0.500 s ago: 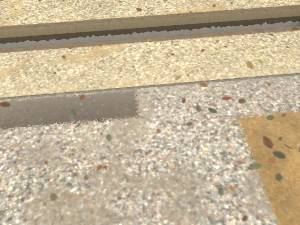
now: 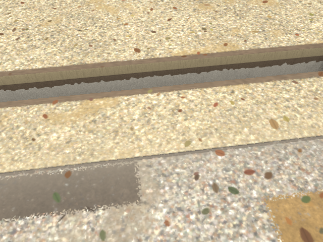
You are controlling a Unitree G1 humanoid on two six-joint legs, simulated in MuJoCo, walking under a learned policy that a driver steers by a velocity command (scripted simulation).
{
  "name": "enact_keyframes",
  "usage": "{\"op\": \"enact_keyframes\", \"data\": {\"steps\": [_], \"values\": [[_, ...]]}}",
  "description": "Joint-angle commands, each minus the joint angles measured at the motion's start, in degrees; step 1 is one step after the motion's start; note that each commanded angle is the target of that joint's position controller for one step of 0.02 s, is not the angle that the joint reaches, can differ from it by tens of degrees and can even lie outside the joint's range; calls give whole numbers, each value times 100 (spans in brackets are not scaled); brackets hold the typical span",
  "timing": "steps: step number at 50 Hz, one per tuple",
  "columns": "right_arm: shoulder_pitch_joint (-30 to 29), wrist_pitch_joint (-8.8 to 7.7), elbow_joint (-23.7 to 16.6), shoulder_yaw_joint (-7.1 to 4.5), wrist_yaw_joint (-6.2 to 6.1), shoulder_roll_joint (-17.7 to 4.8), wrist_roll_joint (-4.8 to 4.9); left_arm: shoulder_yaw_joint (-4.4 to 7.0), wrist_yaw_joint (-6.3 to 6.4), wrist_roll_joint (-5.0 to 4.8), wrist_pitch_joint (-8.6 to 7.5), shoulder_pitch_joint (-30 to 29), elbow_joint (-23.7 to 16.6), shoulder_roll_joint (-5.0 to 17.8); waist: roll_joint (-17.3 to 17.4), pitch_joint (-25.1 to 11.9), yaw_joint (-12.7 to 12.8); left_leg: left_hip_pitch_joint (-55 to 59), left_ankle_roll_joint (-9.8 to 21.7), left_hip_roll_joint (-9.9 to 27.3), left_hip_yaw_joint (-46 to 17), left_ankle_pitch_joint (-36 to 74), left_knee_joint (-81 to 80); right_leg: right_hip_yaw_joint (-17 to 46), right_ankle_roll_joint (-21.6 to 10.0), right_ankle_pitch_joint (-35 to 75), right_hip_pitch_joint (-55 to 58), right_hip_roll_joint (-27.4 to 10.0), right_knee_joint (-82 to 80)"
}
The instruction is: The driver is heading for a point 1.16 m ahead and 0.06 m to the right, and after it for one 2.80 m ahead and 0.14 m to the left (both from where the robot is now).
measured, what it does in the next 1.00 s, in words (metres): walks ahead: right foot, then left foot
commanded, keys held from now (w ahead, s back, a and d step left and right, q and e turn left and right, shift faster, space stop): w+shift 0.78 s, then w+e+shift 0.14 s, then e+shift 0.08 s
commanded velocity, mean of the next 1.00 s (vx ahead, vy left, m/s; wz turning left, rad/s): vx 0.98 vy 0.00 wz -0.08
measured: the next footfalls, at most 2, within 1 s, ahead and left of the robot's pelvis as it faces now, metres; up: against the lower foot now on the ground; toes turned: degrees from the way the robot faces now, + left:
right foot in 0.24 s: +0.46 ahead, -0.10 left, +0.00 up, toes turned -2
left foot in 0.70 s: +0.91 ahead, +0.08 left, +0.00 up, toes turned +4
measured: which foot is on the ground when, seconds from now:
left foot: down 0.00-0.26, up 0.28-0.68, down 0.70-1.00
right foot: up 0.00-0.22, down 0.24-0.72, up 0.74-1.00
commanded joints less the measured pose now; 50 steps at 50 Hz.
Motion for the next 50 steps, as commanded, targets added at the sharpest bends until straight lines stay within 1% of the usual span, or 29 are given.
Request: {"op": "enact_keyframes", "data": {"steps": [1,4,8,10,11,12,13,14,15,17,20,22,25,27,29,31,33,34,35,36,37,38,39,40,42,44,45,47,50], "values": [[-346,-254,-404,-19,47,-409,100,7,-49,-12,0,-547,-473,384,92,1111,204,-1216,532,1261,-1262,533,-2290,-363,128,993,-265,-235,-1245],[126,-349,-274,-12,18,-515,229,-118,-147,-87,-91,-1270,-663,137,113,997,-52,-958,244,1268,-807,2651,-2512,-822,-1,2325,804,39,-2922],[447,-281,-96,-16,-84,-865,108,-54,-68,-82,-105,-1517,-655,417,453,558,-118,1113,12,1495,-491,5994,-1826,-1190,-217,2015,1055,668,-3865],[392,-140,-23,-62,-214,-1142,-61,72,32,-64,-97,-759,-472,723,865,-98,371,1751,-70,1760,-518,7691,-428,-1098,-346,1023,1827,1038,-3933],[222,-47,-22,-99,-274,-1262,-149,186,119,-91,-88,291,-148,962,975,-615,868,1658,-59,1847,-509,7813,802,-943,-456,587,2797,1103,-3951],[-127,16,-88,-127,-293,-1312,-171,307,218,-70,-71,1488,243,1165,897,-1043,1463,1027,-26,1713,-383,6952,2377,-743,-594,393,4017,855,-4214],[-237,-15,-259,-38,-246,-827,-202,457,328,37,-40,2393,435,1601,225,-1615,1585,-385,89,1202,-388,3816,4602,460,-757,-1081,5381,-314,-3722],[562,-142,-495,125,-71,-86,234,527,250,147,-47,2006,416,1768,-1716,-2315,629,-2857,-169,161,-928,-926,6641,4121,-1654,-2188,6840,-1736,-4796],[-109,-184,-570,68,-137,-618,181,535,145,29,-57,1561,380,1363,-548,-1717,796,-3562,51,606,-1250,-411,6554,4060,-1468,-2308,6373,-1396,-5376],[-936,-195,-782,94,-99,-552,112,408,99,29,-166,1138,569,735,458,-325,453,-3471,66,1035,-1149,173,5779,2509,-1180,-1093,4556,-1057,-5726],[-982,63,-903,197,100,-180,-145,264,165,-60,-298,1201,864,406,175,237,-96,-3042,-125,1375,-1145,127,5072,1501,-832,-880,3106,-523,-6216],[-1560,133,-1171,241,173,-182,-194,278,141,-160,-391,1327,962,557,83,649,-125,-3450,-273,1562,-880,411,4520,1024,-807,-499,2742,-362,-6625],[-2605,74,-1590,323,223,-245,-157,271,75,-208,-473,1484,986,634,153,969,16,-3231,-351,1562,-396,1704,2757,155,-677,1120,2435,83,-6881],[-3035,30,-1694,397,294,-155,-64,285,87,-300,-541,1729,1057,777,124,954,174,-2332,-250,1339,-56,2669,1684,-63,-552,1963,2322,50,-7253],[-3186,50,-1687,388,266,-249,0,286,102,-318,-543,1963,1155,933,87,865,262,-2317,-131,1127,95,2991,1230,-263,-431,3125,3252,-51,-7265],[-3267,5,-1738,345,195,-441,-67,297,157,-239,-485,2105,1241,1116,-159,715,226,-2205,30,870,224,2587,824,-360,-348,4948,4209,-279,-6704],[-2469,1,-1528,204,89,-752,-102,341,271,-77,-337,2110,1302,1360,-498,-32,-227,-1306,162,439,223,1674,802,-417,-256,6499,4825,-434,-5289],[-1288,11,-1160,88,13,-960,-92,371,334,-4,-241,1949,1296,1477,-566,-645,-778,-146,256,322,107,1311,852,-464,-232,6685,4643,-479,-3901],[-108,57,-792,-39,-90,-1186,-125,375,360,11,-189,1720,1236,1465,-513,-1111,-1336,1116,376,665,-212,908,896,-539,-200,5738,3856,-306,-2238],[751,88,-634,-197,-186,-1738,-195,267,332,54,-211,1835,1069,852,607,-1753,-1265,2272,445,2067,-1737,44,1201,-533,-261,1731,2618,302,159],[389,106,-670,-259,-98,-1831,-250,146,213,-421,-305,2726,904,346,2209,-2687,-472,3690,1437,3261,-5312,-843,-171,254,-53,-1819,441,1256,2100],[-189,121,-734,-265,-32,-1363,-114,205,296,-300,-304,1901,800,817,782,-1851,-519,3084,1183,2815,-4777,-1010,-553,391,-230,-1144,-248,693,2011],[-445,51,-645,-190,-24,-1002,-56,209,290,-257,-319,1209,614,821,398,-892,-469,2080,1031,2632,-3726,-247,-603,240,-227,-717,-379,497,1643],[-632,-4,-583,-142,-4,-694,-131,172,280,-216,-300,1092,580,655,-177,-400,-218,1164,853,2455,-3018,395,-749,264,-223,-624,-153,299,1323],[-695,-109,-492,-15,-60,-302,-165,116,184,-97,-60,1225,566,382,-39,-69,181,-149,497,2202,-2129,402,-1072,349,-152,-546,471,28,915],[-642,-235,-381,-14,-82,-370,-10,101,107,-46,157,987,389,253,290,388,342,-673,247,2040,-1492,380,-1467,309,-57,-292,273,-113,483],[-623,-275,-364,-4,-76,-406,-11,88,93,-49,201,648,225,260,352,603,332,-840,152,1929,-1077,877,-1588,202,-43,7,134,-111,164],[-600,-343,-317,15,-89,-449,18,38,49,-38,203,-40,-115,216,294,938,308,-1041,-29,1648,-217,2486,-1625,-181,-71,869,103,-13,-876],[-624,-405,-371,70,-155,-561,163,-58,-57,-93,81,-361,-232,43,199,835,311,-1150,-294,1402,602,4607,-1064,-1123,-87,2157,1221,464,-2721]]}}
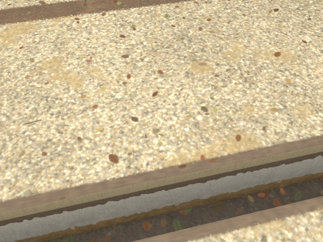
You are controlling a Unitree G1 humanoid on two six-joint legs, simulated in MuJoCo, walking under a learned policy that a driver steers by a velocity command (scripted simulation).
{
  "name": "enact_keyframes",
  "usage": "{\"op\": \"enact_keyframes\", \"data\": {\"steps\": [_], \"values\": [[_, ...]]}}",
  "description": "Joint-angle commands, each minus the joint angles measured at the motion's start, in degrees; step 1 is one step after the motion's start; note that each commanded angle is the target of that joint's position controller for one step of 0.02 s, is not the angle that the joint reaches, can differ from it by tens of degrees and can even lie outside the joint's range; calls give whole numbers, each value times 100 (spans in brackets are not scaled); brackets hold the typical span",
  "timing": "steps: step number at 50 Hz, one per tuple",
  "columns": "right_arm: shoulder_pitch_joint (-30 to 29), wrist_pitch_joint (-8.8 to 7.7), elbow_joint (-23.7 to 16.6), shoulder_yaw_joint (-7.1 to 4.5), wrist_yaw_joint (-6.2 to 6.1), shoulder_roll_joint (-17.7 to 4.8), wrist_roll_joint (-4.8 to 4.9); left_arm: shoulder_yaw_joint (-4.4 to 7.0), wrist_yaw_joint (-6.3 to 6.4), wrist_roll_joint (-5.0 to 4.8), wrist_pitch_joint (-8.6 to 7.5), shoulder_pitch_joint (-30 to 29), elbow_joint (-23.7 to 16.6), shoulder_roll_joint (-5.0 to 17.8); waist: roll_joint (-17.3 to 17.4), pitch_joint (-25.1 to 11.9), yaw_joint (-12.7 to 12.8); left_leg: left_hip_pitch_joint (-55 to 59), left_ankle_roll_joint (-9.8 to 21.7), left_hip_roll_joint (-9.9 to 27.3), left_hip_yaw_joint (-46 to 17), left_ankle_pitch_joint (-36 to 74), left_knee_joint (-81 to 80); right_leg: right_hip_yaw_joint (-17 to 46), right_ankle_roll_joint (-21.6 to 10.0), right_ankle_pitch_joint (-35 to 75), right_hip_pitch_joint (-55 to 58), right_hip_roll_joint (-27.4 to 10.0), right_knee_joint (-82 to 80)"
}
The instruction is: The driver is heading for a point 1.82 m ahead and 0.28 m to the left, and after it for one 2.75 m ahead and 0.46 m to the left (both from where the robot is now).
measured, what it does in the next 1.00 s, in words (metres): walks ahead, turning left: right foot, then left foot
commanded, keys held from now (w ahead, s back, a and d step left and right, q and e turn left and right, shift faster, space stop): e+shift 0.04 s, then q+shift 0.68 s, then e+shift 0.28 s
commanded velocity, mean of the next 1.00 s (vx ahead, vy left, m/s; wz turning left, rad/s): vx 0.17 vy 0.00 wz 0.31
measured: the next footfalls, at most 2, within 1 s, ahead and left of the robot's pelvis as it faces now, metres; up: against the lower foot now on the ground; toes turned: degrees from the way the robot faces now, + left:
right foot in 0.12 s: +0.34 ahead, -0.06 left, +0.00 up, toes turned -6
left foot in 0.62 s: +0.26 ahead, +0.14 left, +0.00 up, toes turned +18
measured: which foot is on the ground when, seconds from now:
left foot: down 0.00-0.12, up 0.14-0.60, down 0.62-1.00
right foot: up 0.00-0.10, down 0.12-0.62, up 0.64-1.00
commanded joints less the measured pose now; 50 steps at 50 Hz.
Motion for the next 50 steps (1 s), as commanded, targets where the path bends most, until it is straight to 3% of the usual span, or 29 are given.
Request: {"op": "enact_keyframes", "data": {"steps": [1,3,5,6,7,8,9,10,11,12,13,15,17,21,24,29,30,31,32,33,34,36,38,40,43,44,46,48,50], "values": [[-649,-224,-548,-15,-80,-568,125,-92,-131,-49,-92,55,-230,-63,291,496,399,-1821,-96,1136,248,5246,-158,-989,-41,1324,1998,595,-1360],[-487,-159,-545,-43,-177,-731,207,-14,-125,56,-60,583,0,145,651,28,499,-1393,-221,1275,202,6405,733,-1047,-187,1096,2802,1013,-1711],[-607,-3,-547,-84,-216,-958,241,190,-84,186,-108,2045,484,549,856,-626,1136,-1243,-241,1401,-40,6166,2448,-304,-417,1080,4209,1049,-2159],[-1010,97,-603,-150,-240,-1107,329,266,-55,158,-156,2473,628,698,721,-621,1576,-1326,-276,911,90,4635,4202,204,-632,1738,4533,612,-3092],[-274,179,-699,-60,-201,-373,272,359,-5,139,-166,2367,674,1248,-1080,-1316,845,-2446,-292,36,-71,-1515,6755,1353,-817,6001,5904,-965,-1914],[919,229,-604,55,-261,-116,533,365,-21,34,-217,2508,516,1274,-780,-3043,617,-3387,-181,-137,-1996,-1875,7992,2836,-1762,7092,7349,-2175,-1559],[512,268,-525,-12,-325,-506,403,405,75,-125,-127,2079,281,1040,22,-2850,778,-3530,-172,192,-1924,-1205,7761,2681,-1811,5062,6472,-2079,-2288],[143,309,-600,-43,-294,-611,244,288,170,-173,-83,1470,300,745,290,-1539,409,-3531,-250,423,-1543,-790,7217,2328,-1586,3512,4984,-1824,-2965],[-374,405,-770,-64,-239,-563,85,239,223,-156,-116,940,233,560,409,-849,134,-3495,-314,623,-1445,-622,6695,1926,-1345,2857,4071,-1626,-3330],[-482,580,-754,-131,-211,-617,-39,209,237,-166,-180,951,186,493,516,-497,126,-3038,-347,663,-1390,-577,6487,1493,-1159,3620,3342,-1538,-3386],[-398,784,-776,-169,-172,-538,-97,204,231,-195,-199,1084,237,528,365,-505,7,-2660,-377,688,-1357,-550,6262,1181,-1077,3503,2873,-1470,-3545],[-542,1010,-898,-174,-166,-336,12,247,232,-148,-268,958,168,632,339,-536,-145,-2494,-375,715,-1304,-413,5921,616,-955,3518,2549,-1331,-3649],[-662,1085,-996,-213,-135,-335,66,250,248,-86,-208,750,17,649,-51,-679,-219,-2704,-339,704,-1219,-102,5667,95,-855,3492,2722,-1207,-3577],[-1334,1228,-1346,-216,17,-375,-39,220,323,-71,-40,334,-181,577,-533,-515,-213,-2741,-262,706,-853,694,4594,-770,-513,2161,2603,-902,-3469],[-1734,1347,-1609,-182,143,-436,3,280,334,-35,81,240,-272,681,-706,-516,5,-2622,-262,722,-675,497,3805,-840,-476,617,2830,-1114,-3514],[-1743,1410,-1963,-217,187,-609,63,401,191,-102,397,97,-425,846,-700,-591,113,-2166,-155,705,-510,-461,2426,-830,-361,138,3545,-1544,-3049],[-1506,1392,-1941,-226,200,-574,77,434,150,-131,464,-4,-467,904,-569,-635,-33,-1766,-66,639,-452,-236,1826,-935,-165,-158,3448,-1492,-2704],[-1108,1344,-1841,-274,183,-680,19,477,109,-150,514,39,-456,933,-48,-545,-238,-1163,141,706,-1040,174,939,-1094,221,-874,2938,-1245,-1892],[-968,1242,-1911,-413,86,-1344,-71,458,44,-213,545,265,-549,711,1623,-187,-171,-899,607,1976,-3229,2410,120,-1445,702,-3189,1671,-379,-452],[-881,1166,-1970,-641,12,-2017,-7,340,77,-107,576,-403,-1098,490,1970,-124,-378,-1027,1585,2428,-4618,3954,108,-452,1091,-4211,455,556,526],[-909,1069,-1951,-652,-63,-1881,-25,309,111,-48,564,-562,-1074,609,1171,-227,-207,-890,1584,2288,-4168,3682,154,204,1125,-3748,320,440,1014],[-1669,1033,-2144,-579,-119,-1544,15,383,192,-150,461,-444,-964,816,770,-343,201,-943,1126,1722,-3367,3043,106,379,1031,-2466,554,427,813],[-2004,984,-2293,-440,-70,-1084,79,407,211,-14,508,-78,-701,897,834,-783,278,-802,1013,1547,-2750,3668,198,243,912,-2172,1064,513,892],[-1859,931,-2231,-313,15,-780,63,362,150,-94,611,-3,-614,741,730,-927,253,-730,905,1517,-2424,3868,168,178,839,-2218,1466,551,645],[-2003,895,-2183,-132,27,-487,-48,193,13,-148,703,-6,-548,364,817,-852,181,-928,546,1413,-2063,2399,-95,233,706,-2091,2310,497,-777],[-2059,903,-2168,-83,11,-458,-82,159,-26,-146,713,-69,-545,325,921,-752,94,-1086,487,1421,-2013,1710,-222,252,670,-2115,2595,543,-1246],[-2021,965,-2109,-195,-20,-909,-104,238,-62,-154,708,-121,-605,645,1112,-461,-40,-1168,545,1552,-2127,1052,-197,106,601,-2284,2587,703,-1513],[-1992,1022,-2076,-263,-53,-1088,-65,278,-57,-168,654,23,-625,830,1006,-350,-61,-993,642,1758,-2243,1414,-31,26,519,-2437,2425,666,-1597],[-2046,1023,-2051,-285,-45,-1057,-22,246,5,-218,617,269,-603,806,928,-376,34,-833,658,1871,-2162,2212,326,-34,426,-2526,2497,600,-1911]]}}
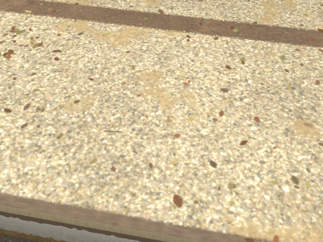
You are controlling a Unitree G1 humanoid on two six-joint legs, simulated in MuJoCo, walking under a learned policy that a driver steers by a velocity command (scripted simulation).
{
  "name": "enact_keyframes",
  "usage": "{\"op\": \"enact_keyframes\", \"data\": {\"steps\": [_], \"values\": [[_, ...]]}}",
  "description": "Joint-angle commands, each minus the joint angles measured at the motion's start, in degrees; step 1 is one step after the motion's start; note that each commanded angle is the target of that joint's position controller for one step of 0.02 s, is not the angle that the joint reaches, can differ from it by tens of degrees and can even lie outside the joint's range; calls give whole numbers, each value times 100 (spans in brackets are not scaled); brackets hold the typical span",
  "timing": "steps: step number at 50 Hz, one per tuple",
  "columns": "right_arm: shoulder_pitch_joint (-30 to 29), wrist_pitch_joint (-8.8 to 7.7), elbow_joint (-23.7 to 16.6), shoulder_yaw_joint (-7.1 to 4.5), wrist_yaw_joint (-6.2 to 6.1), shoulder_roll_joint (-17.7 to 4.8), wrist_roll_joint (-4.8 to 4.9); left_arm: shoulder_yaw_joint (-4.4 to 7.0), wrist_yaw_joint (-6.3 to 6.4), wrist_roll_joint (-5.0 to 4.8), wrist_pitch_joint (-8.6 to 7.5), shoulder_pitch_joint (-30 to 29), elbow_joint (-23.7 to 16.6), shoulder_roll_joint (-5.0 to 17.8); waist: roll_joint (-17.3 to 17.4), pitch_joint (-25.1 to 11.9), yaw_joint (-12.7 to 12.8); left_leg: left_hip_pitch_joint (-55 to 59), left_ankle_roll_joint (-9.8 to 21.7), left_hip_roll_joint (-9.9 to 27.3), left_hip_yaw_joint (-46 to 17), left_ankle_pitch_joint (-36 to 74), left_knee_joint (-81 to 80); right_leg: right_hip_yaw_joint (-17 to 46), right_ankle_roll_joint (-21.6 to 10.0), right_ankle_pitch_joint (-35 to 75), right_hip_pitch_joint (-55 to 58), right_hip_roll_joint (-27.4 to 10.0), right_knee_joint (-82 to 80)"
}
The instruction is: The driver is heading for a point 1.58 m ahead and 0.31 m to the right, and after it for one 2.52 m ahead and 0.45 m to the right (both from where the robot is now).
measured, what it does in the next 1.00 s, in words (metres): steps on the spot: right foot, then left foot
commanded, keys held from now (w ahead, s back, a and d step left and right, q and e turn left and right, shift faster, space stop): e+shift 0.44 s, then q+shift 0.56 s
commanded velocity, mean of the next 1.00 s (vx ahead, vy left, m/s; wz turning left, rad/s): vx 0.00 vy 0.00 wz -0.16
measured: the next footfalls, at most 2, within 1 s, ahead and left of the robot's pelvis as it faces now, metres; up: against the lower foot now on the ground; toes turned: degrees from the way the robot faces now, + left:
right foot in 0.06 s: +0.02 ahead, -0.11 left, +0.00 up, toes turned -1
left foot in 0.42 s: +0.08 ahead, +0.09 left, +0.00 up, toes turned -29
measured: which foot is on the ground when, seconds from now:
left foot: down 0.00-0.06, up 0.08-0.40, down 0.42-0.80, up 0.82-1.00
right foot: up 0.00-0.04, down 0.06-0.42, up 0.44-0.76, down 0.78-1.00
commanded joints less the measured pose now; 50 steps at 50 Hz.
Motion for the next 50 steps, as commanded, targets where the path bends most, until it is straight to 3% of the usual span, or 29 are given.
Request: {"op": "enact_keyframes", "data": {"steps": [1,2,3,4,5,6,8,9,10,13,16,20,21,22,23,24,26,29,31,33,36,38,39,40,41,42,44,47,50], "values": [[189,-20,-191,-372,-60,-1107,67,84,61,-24,-181,-98,-484,503,714,-350,-194,654,689,1733,-940,1760,-225,-153,-174,161,-74,-26,-710],[76,-46,-201,-393,-87,-1126,84,72,90,0,-211,44,-482,485,622,-344,-72,482,481,1547,-737,1648,30,10,-276,715,212,-28,-1289],[-14,-71,-248,-411,-99,-1080,81,104,100,78,-251,126,-510,673,220,-269,-34,111,154,1131,-414,823,592,861,-494,1164,381,-408,-1899],[-255,-72,-590,-347,-84,-827,45,291,98,38,-303,161,-551,1390,-787,-74,-135,-953,-323,167,187,-759,1374,2679,-1035,2427,521,-1439,-2083],[-577,-68,-797,-284,-94,-793,12,458,80,14,-320,490,-490,1759,-1244,-8,160,-1763,-444,-264,-159,-2269,2277,3633,-1688,3527,767,-1864,-2233],[-406,-59,-720,-301,-137,-917,58,482,83,-24,-355,543,-509,1618,-848,-150,66,-2031,-469,-110,-579,-2230,3031,3394,-1921,3483,1035,-1859,-2178],[-285,-110,-613,-363,-158,-1101,148,406,146,-68,-299,89,-616,1188,-483,-137,-148,-2178,-571,92,-684,-1394,3191,2667,-1565,3219,1134,-1256,-2052],[-274,-122,-610,-359,-156,-1110,112,394,163,-84,-275,7,-654,1112,-499,-239,-137,-2154,-624,158,-696,-1182,3003,2495,-1423,3273,1271,-1079,-1998],[-292,-71,-596,-286,-61,-883,42,440,161,-71,-304,3,-630,1092,-320,-299,-142,-1858,-632,26,-514,-1013,2802,2199,-1213,3275,1012,-897,-1820],[-465,4,-709,-184,80,-640,76,531,32,-52,-253,208,-617,1162,-551,-491,117,-1576,-629,-136,-407,-1052,2213,2468,-1095,2417,961,-678,-1742],[-460,-76,-762,-177,24,-716,47,620,-26,-24,-222,156,-703,1324,-734,-465,221,-1215,-516,-250,-470,-1131,1507,3024,-1066,1626,739,-641,-1817],[363,-241,-532,-188,-156,-819,39,596,25,-24,-247,-400,-945,1295,-935,-444,-231,376,-304,-207,-523,-443,-241,3277,-483,916,-269,-273,-1664],[486,-280,-520,-236,-224,-1021,31,536,71,-66,-271,-287,-954,1090,-543,-539,-230,1045,-187,373,-927,-486,-824,2970,-191,38,-789,29,-1211],[356,-265,-679,-321,-251,-1525,-9,456,104,-158,-284,85,-1016,734,810,-762,-66,1580,216,1793,-2406,-1274,-1260,1900,153,-966,-1514,665,253],[161,-227,-740,-351,-168,-1610,-79,508,159,50,-275,180,-934,1051,1195,-467,-55,677,676,2410,-3206,-583,-1355,1052,253,-957,-1730,855,1324],[287,-230,-672,-274,-98,-1254,-39,579,188,123,-272,39,-852,1336,780,-364,-77,315,892,2268,-2884,55,-1226,1065,265,-656,-1497,564,1858],[-4,-289,-643,-140,25,-832,13,496,124,63,-226,35,-755,1105,759,-306,73,83,771,1565,-2031,515,-1067,1058,295,-183,-1200,514,2130],[137,-366,-408,30,92,-505,38,253,116,51,-148,7,-615,609,916,-426,1,213,635,1169,-1670,1263,-976,955,364,-161,-662,406,1087],[399,-289,-287,-164,152,-1015,106,229,176,78,-120,-314,-736,700,1192,-291,-162,480,655,1030,-1961,1289,-796,244,343,-305,-710,260,395],[831,-183,-182,-342,217,-1350,107,205,254,11,-140,-527,-834,735,1205,-334,-353,859,763,1134,-2423,1451,-678,232,265,-403,-867,339,-13],[841,-131,-123,-477,269,-1397,166,133,355,-50,-199,-542,-905,606,1159,-472,-299,1001,710,1112,-2731,1822,-503,242,197,-73,-592,430,-724],[549,-111,-157,-529,262,-1334,211,100,417,3,-244,-179,-839,505,1082,-665,-68,458,443,833,-2614,1503,-290,145,99,626,378,460,-1639],[490,-122,-162,-533,228,-1242,256,134,459,50,-279,8,-811,638,937,-775,-17,-331,199,614,-2451,876,-67,342,-25,778,1251,172,-1774],[376,-143,-289,-482,210,-965,337,229,498,134,-304,279,-811,1036,77,-761,117,-1511,-105,138,-1871,-269,785,1242,-420,593,1996,-852,-2001],[356,-136,-441,-425,185,-768,307,311,470,206,-302,65,-844,1376,-1360,-465,118,-2397,-189,-639,-523,-2006,2174,2379,-1037,1581,1665,-2114,-2351],[536,-118,-290,-499,132,-1112,62,246,445,208,-360,-77,-945,1073,-916,-333,-20,-2286,-210,-133,-505,-2313,3301,2304,-1363,2504,1116,-2470,-2299],[888,-24,-24,-606,153,-1208,18,59,425,135,-455,-788,-1085,426,-372,-159,-483,-1849,-273,69,-419,-1643,4109,1113,-1201,3599,590,-1785,-2043],[863,88,-34,-565,318,-1135,105,82,443,165,-491,-678,-1002,438,-697,-144,-388,-1902,-437,177,-67,-1197,3963,309,-1009,4002,886,-1377,-1892],[407,178,-295,-467,413,-975,125,149,411,140,-440,-314,-823,548,-699,-115,-108,-1849,-496,354,63,-1070,3107,113,-995,3510,1212,-1488,-1846]]}}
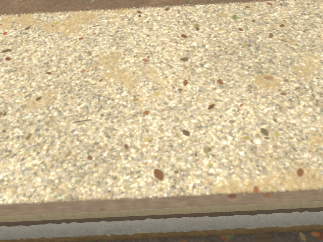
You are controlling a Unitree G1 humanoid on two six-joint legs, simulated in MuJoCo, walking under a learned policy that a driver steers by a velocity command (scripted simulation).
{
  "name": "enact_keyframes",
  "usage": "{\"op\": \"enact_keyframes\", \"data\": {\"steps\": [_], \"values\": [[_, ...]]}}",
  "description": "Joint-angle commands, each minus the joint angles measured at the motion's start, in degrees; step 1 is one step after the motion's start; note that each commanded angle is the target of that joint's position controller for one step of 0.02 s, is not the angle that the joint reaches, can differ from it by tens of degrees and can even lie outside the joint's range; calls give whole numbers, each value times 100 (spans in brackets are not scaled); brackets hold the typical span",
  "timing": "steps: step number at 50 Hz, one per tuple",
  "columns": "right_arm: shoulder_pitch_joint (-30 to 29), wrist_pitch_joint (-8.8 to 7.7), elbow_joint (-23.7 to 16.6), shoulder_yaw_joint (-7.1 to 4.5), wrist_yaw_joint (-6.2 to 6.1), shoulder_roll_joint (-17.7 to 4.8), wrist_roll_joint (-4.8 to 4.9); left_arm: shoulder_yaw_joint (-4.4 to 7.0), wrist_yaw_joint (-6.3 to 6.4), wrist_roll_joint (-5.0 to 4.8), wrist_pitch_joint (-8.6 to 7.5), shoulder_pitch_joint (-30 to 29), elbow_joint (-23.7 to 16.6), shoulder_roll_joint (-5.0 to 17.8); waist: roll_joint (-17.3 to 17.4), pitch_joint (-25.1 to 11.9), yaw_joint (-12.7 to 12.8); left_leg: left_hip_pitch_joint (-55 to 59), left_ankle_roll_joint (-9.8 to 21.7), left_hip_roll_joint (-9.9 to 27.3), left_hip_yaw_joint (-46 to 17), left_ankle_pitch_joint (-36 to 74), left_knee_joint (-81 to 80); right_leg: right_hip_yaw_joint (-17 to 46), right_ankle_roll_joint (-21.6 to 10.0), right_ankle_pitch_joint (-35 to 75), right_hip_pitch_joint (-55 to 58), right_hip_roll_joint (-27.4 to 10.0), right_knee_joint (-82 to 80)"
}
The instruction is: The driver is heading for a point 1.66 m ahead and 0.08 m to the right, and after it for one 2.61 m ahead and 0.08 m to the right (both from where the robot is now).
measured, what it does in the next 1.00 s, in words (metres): steps on the spot, turning right: left foot, then right foot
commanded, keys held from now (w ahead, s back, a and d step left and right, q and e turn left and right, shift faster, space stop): q+shift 0.14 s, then e+shift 0.72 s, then q+shift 0.04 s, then w+q+shift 0.10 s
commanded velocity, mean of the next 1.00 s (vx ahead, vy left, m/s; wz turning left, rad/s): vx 0.02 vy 0.00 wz -0.23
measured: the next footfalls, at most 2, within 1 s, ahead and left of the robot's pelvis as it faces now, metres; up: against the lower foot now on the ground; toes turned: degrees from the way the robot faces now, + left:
left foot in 0.18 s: +0.02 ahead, +0.12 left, +0.00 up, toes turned +12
right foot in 0.66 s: +0.02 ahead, -0.07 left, +0.00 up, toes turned -7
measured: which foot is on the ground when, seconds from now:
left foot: up 0.00-0.16, down 0.18-0.66, up 0.68-1.00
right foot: down 0.00-0.18, up 0.20-0.64, down 0.66-1.00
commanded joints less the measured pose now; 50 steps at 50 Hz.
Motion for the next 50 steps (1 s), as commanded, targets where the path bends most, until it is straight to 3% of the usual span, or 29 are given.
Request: {"op": "enact_keyframes", "data": {"steps": [1,4,7,8,9,10,11,12,13,14,15,18,23,28,31,32,33,34,35,36,37,39,40,42,43,45,47,48,50], "values": [[-393,35,-618,14,103,-247,2,263,-29,-22,-68,28,-259,841,-1079,-407,265,-97,-40,225,149,-7,-661,534,-840,2606,599,-1463,-395],[-511,111,-786,47,112,-240,35,356,-163,-38,-135,36,-200,1004,-1202,-481,289,613,99,199,432,-260,-1456,215,-694,2637,411,-1537,-85],[-413,171,-841,30,42,-263,14,414,-312,-174,-194,17,-219,1051,-1213,-618,186,1180,231,56,692,-119,-2329,-39,-422,2393,325,-1576,558],[-154,136,-757,40,-5,-242,-83,427,-342,-235,-193,52,-175,1076,-875,-678,-9,1890,326,-39,502,448,-3229,-186,-231,2237,-143,-1413,1157],[236,61,-688,-61,-91,-691,-208,396,-390,-261,-175,227,-195,964,264,-910,-215,2929,557,695,-852,1330,-4106,-527,121,1216,-1130,-991,2445],[465,-16,-697,-261,-110,-1624,-38,187,-382,-124,-112,-20,-685,439,1764,-1054,-232,3217,1570,2486,-2994,3411,-4189,-554,366,-2420,-2716,53,3509],[842,-93,-611,-209,-137,-1219,99,245,-285,7,5,-241,-513,775,917,-1333,-613,3135,1926,2576,-2543,3740,-4066,276,341,-2389,-2581,-221,4252],[529,-139,-560,-10,-203,-726,14,233,-276,-145,49,-239,-404,716,745,-1057,-386,2793,1818,2288,-1956,3580,-4106,423,272,-2029,-2455,-252,4393],[3,-172,-549,184,-277,-202,-47,186,-280,-246,54,-96,-222,610,475,-765,-90,2417,1456,1897,-1319,3230,-4250,566,232,-1494,-2139,-357,3987],[-439,-220,-549,302,-367,52,-46,185,-305,-220,69,80,-51,611,536,-616,130,2239,1165,1580,-857,3184,-4343,601,239,-1066,-1821,-346,3576],[-559,-255,-533,338,-424,91,-63,212,-347,-162,96,346,135,703,663,-589,165,2112,1068,1418,-516,3524,-4349,595,268,-830,-1501,-150,3490],[-475,-258,-440,236,-459,-273,-59,342,-470,-203,135,454,214,959,424,-518,135,2298,1064,1555,-228,3424,-4321,600,265,-747,-1652,93,3564],[-513,-263,-416,234,-471,-169,-89,332,-544,-141,249,138,13,819,487,-231,28,2163,1093,1748,-102,1761,-4463,374,307,-658,-1788,-121,2922],[-548,-302,-374,180,-386,-163,-79,288,-553,-154,293,93,-246,707,551,-453,58,2155,1148,1909,211,2452,-3955,67,152,-1114,-1308,-180,2194],[-636,-373,-384,109,-274,-247,-2,310,-539,-194,331,257,-353,719,484,-653,199,2182,909,1941,443,2553,-3364,-110,-20,-945,-852,-105,1435],[-705,-385,-395,77,-235,-260,55,312,-509,-141,333,475,-317,704,242,-714,382,1948,658,1833,687,2276,-2900,-116,-109,-406,-378,-28,740],[-563,-399,-359,50,-190,-228,65,394,-428,-42,290,775,-253,992,-500,-663,538,1299,272,1423,991,1428,-1891,860,-311,232,175,-363,-174],[-916,-367,-872,154,-166,131,19,664,-374,-115,216,1025,-305,2075,-2108,-471,558,-642,-197,132,1216,-1441,-437,3769,-1194,1869,661,-1962,-643],[-1219,-301,-928,183,-230,10,-203,755,-377,-183,161,1432,-258,2138,-1491,-752,854,-1025,-164,20,-92,-1856,452,4096,-1768,1863,801,-2107,-663],[-1120,-290,-896,177,-249,-39,-118,687,-324,-176,150,1180,-281,1864,-1283,-676,679,-1286,-144,145,-345,-1349,815,3718,-1781,1409,853,-1940,-629],[-1067,-334,-818,150,-284,-170,-40,609,-261,-186,163,783,-307,1583,-865,-421,460,-1278,-122,289,-373,-619,762,3208,-1529,1214,614,-1603,-629],[-864,-354,-689,114,-330,-296,-140,511,-163,-234,165,193,-433,1309,-725,-532,221,-912,-186,313,-328,133,392,2620,-1181,2037,501,-1046,-512],[-737,-318,-625,134,-302,-250,-206,492,-193,-214,176,232,-416,1270,-638,-729,244,-739,-236,235,-270,232,444,2490,-1144,2460,529,-940,-417],[-682,-233,-632,158,-279,-177,-161,531,-261,-215,148,380,-351,1369,-520,-840,267,-611,-275,165,-281,282,212,2520,-1080,2520,503,-824,-327],[-714,-187,-664,164,-283,-158,-130,566,-267,-221,131,417,-330,1422,-592,-836,294,-576,-296,145,-317,330,53,2580,-1026,2282,437,-735,-310],[-454,-140,-505,192,-305,-127,-108,512,-239,-116,130,334,-339,1299,-893,-859,277,-419,-286,139,-180,380,-264,2430,-987,1821,321,-672,-415],[-347,-138,-404,169,-262,-249,-166,458,-286,-40,109,652,-240,1202,-1167,-1014,446,-230,-212,213,-60,364,-601,2693,-1037,-1166,298,-665,-943],[-463,-162,-423,169,-225,-232,-184,416,-310,-14,108,692,-194,1123,-1284,-790,509,-294,-171,235,-14,433,-894,2829,-980,-1938,210,-727,-1146],[-760,-243,-434,204,-148,-196,-153,410,-321,38,9,687,-131,1181,-1312,-403,591,-413,-72,323,22,625,-1256,2885,-925,-2208,52,-906,-1209]]}}
Keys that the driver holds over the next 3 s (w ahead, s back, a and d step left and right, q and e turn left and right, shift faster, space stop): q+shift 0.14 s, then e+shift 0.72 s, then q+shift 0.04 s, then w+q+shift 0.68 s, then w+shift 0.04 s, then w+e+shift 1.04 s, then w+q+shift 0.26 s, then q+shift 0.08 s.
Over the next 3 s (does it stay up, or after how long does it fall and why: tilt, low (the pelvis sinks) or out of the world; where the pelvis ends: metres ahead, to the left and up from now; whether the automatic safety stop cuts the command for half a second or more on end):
stays up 1.51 0.01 -0.01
